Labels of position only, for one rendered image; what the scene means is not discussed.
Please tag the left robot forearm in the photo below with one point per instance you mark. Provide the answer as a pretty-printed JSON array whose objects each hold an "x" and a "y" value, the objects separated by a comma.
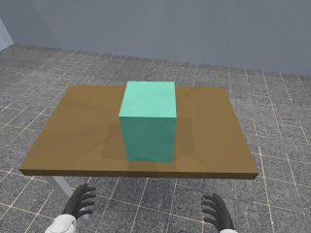
[{"x": 63, "y": 224}]

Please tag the robot left hand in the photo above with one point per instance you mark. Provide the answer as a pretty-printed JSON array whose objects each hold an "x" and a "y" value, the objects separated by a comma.
[{"x": 74, "y": 204}]

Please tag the carton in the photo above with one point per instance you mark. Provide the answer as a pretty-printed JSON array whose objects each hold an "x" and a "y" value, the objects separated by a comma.
[{"x": 148, "y": 121}]

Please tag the table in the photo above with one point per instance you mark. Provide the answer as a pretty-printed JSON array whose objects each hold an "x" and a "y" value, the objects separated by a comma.
[{"x": 83, "y": 138}]

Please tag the robot right hand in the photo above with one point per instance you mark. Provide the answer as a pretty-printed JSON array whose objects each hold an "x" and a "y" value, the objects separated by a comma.
[{"x": 223, "y": 219}]

